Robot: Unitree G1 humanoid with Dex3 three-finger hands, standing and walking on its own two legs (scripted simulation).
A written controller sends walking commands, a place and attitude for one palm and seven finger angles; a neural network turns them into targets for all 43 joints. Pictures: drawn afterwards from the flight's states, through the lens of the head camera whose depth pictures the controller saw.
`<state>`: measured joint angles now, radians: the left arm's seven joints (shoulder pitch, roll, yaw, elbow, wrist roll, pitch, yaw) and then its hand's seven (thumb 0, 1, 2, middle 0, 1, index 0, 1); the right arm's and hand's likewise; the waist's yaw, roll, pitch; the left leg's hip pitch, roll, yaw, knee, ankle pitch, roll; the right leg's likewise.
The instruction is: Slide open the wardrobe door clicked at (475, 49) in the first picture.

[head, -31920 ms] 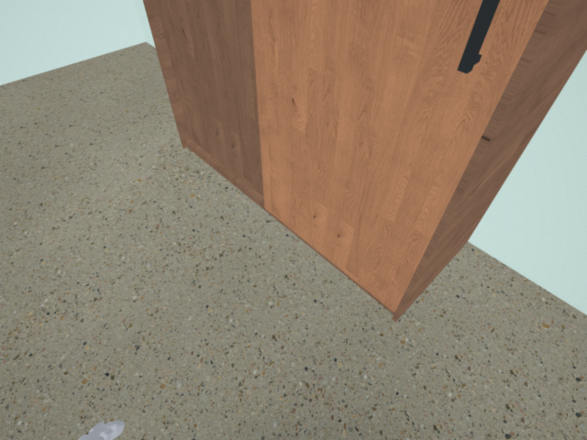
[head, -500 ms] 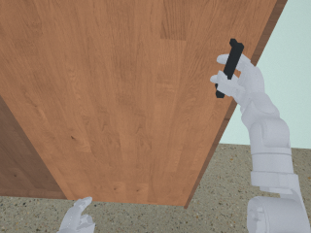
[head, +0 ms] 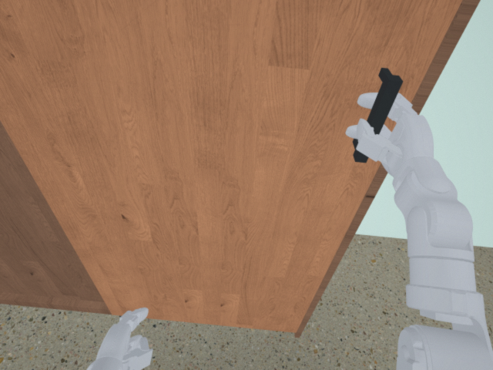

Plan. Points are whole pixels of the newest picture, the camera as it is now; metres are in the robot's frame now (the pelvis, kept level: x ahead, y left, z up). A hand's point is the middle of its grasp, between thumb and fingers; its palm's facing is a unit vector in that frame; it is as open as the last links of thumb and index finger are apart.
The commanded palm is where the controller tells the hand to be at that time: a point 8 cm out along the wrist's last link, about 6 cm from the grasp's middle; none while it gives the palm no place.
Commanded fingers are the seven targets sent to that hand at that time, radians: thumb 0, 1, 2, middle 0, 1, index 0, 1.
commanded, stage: grip the handle and tug to test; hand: right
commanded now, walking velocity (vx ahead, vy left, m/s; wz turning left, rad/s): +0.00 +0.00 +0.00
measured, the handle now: (372, 116) +0.45 -0.15 +0.24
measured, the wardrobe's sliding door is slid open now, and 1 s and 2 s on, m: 0.00 0.00 0.08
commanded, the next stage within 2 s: tug the door sideways, standing still in 0.14 s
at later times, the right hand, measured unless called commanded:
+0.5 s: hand (363, 138) +0.39 -0.12 +0.24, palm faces +0.03 +1.00 -0.01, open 5.7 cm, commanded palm +0.37 -0.15 +0.24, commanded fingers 0.00 -0.90 -0.90 0.45 1.40 0.45 1.40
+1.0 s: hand (359, 142) +0.40 -0.12 +0.23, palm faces +0.08 +0.99 -0.13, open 6.1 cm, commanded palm +0.38 -0.15 +0.24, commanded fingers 0.00 -0.90 -0.90 0.45 1.40 0.45 1.40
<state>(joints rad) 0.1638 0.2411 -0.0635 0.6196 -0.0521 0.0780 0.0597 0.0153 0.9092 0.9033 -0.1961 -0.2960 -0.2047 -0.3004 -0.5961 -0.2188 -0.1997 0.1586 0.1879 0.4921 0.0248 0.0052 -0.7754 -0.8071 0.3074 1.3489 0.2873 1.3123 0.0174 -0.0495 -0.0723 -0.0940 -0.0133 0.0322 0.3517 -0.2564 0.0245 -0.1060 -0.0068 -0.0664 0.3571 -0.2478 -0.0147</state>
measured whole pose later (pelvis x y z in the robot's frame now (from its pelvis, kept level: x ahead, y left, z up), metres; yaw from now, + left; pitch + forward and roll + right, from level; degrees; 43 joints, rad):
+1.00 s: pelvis -0.02 -0.01 -0.01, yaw -2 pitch +1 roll +0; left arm 0.14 0.18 -0.06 0.66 -0.01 0.02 0.06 0.01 0.91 0.90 -0.20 -0.30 -0.21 -0.30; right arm -0.73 -0.23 -0.03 0.36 0.12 0.15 -0.09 -0.01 -0.75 -0.83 0.39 1.37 0.24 1.37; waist -0.01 -0.03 -0.01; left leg -0.29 0.00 0.01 0.69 -0.39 0.00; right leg -0.24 0.03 0.00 0.51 -0.29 -0.03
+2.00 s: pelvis +0.11 +0.19 -0.01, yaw -12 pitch +1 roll +0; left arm 0.04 0.26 0.01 0.59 -0.04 -0.16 0.01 0.02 0.91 0.90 -0.19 -0.30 -0.29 -0.34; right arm -0.34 -0.13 -0.15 -0.42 0.04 0.02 -0.18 -0.04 -0.74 -0.84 0.59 1.50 0.13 1.20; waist -0.08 -0.07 0.26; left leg -0.35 0.12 0.05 0.63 -0.21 -0.04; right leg -0.39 0.01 -0.03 0.92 -0.55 0.02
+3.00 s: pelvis +0.10 +0.26 -0.01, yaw -4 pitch -1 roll +1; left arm 0.06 0.22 0.04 0.55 -0.01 -0.06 -0.04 0.02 0.91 0.90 -0.19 -0.30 -0.25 -0.32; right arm -0.22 -0.14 -0.04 -0.47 0.02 -0.07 -0.16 -0.02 -0.77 -0.83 0.45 1.45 0.06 1.01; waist -0.05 0.00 0.22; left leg -0.49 -0.04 -0.01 0.92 -0.41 0.01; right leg -0.25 -0.04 -0.09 0.59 -0.32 -0.03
